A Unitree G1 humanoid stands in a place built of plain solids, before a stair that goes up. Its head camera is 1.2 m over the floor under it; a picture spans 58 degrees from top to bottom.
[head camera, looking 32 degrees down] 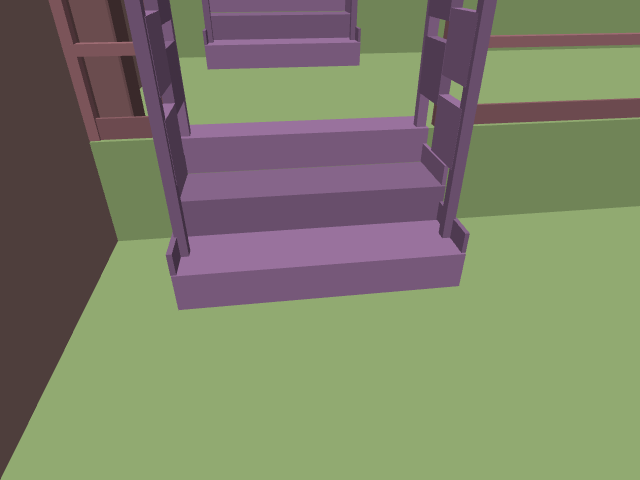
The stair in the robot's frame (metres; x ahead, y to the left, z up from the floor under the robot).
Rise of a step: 0.18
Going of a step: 0.30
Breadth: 1.22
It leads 8 degrees to the left of straight ahead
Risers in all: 3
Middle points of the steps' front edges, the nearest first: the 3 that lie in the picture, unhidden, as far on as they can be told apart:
1.44 -0.02 0.18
1.74 0.02 0.35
2.04 0.06 0.53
